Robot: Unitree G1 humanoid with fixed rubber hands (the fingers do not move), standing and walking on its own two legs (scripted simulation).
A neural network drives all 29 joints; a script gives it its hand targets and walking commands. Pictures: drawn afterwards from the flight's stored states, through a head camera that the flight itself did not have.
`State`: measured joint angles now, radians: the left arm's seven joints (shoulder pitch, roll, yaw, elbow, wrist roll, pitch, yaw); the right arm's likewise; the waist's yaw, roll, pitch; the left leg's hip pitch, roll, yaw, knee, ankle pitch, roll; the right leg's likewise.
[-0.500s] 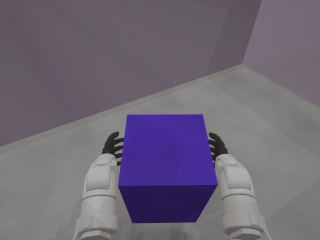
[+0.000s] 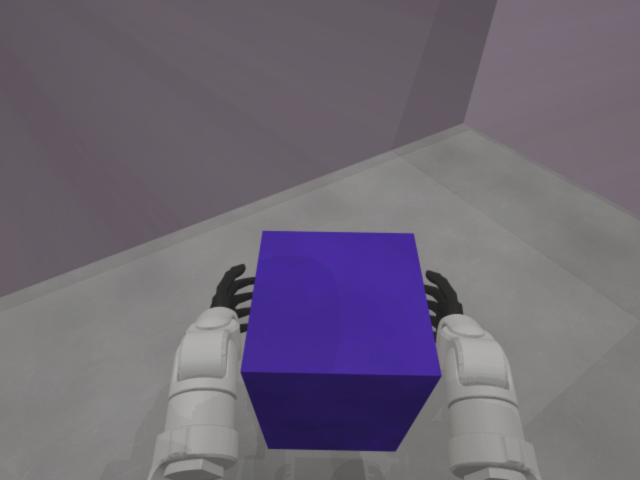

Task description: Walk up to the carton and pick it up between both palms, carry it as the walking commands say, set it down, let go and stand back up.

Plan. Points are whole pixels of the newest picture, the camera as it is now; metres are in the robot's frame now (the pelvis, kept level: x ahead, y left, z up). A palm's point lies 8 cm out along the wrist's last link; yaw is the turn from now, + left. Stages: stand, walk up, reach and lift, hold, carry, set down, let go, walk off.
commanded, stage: reach and lift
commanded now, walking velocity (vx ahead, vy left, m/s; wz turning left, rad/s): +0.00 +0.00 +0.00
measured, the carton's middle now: (334, 350) +0.29 +0.00 -0.02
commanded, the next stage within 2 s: hold in 0.78 s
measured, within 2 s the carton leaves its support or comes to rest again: neither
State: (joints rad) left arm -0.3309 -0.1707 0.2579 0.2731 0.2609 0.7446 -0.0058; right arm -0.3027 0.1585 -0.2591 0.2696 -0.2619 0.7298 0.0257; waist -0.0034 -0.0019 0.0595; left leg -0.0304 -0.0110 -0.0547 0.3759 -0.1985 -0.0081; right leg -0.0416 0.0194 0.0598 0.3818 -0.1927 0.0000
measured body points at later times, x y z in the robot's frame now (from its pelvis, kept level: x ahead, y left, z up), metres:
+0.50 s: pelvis +0.00 +0.00 +0.00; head -0.03 +0.00 +0.45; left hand +0.30 +0.15 +0.04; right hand +0.30 -0.15 +0.04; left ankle +0.02 +0.13 -0.74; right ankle +0.02 -0.12 -0.74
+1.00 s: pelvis -0.01 +0.00 +0.00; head -0.05 +0.00 +0.45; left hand +0.29 +0.15 +0.04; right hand +0.29 -0.14 +0.04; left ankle +0.02 +0.13 -0.74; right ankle +0.02 -0.12 -0.74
